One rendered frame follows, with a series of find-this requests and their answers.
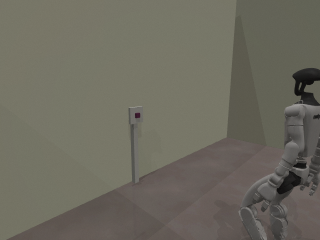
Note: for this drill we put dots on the robot right hand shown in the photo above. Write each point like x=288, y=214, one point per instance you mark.
x=315, y=178

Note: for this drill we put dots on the robot left hand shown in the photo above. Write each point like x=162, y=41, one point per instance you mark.
x=267, y=192

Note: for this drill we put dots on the panel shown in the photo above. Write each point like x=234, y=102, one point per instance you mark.
x=134, y=140

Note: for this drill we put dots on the humanoid robot head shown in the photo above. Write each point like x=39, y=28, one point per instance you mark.
x=306, y=76

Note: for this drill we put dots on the right robot forearm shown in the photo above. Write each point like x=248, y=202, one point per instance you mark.
x=314, y=166

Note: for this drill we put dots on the left robot forearm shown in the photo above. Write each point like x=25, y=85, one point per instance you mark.
x=289, y=159

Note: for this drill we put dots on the left robot upper arm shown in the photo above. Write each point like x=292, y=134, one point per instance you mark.
x=294, y=116

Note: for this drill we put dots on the robot left shin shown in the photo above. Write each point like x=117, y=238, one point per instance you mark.
x=253, y=225

